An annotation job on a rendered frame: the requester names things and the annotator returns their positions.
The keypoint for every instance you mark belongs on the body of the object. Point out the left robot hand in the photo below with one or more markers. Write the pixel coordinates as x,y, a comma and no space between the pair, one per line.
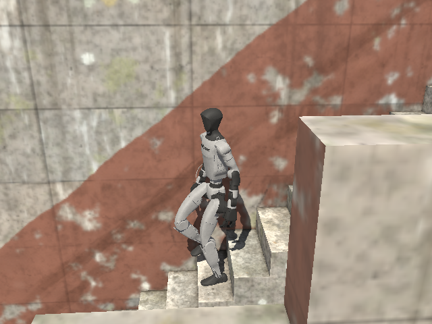
229,215

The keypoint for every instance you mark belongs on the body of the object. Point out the left robot foot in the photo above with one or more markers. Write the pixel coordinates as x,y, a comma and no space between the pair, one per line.
212,280

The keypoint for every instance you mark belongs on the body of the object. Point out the left robot upper arm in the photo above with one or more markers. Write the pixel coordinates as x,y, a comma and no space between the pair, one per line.
224,150

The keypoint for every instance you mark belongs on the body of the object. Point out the right robot hand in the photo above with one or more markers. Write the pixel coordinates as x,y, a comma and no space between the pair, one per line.
194,186

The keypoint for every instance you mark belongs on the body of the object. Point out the right robot upper arm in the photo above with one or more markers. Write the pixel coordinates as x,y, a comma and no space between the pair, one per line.
201,136

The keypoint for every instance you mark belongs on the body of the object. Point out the right robot thigh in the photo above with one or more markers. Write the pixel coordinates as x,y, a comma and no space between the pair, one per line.
191,202

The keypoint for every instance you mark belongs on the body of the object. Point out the robot right forearm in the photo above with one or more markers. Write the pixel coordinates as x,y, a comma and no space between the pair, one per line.
202,175

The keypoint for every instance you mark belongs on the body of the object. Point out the robot left forearm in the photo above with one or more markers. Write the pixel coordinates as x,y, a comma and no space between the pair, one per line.
233,190

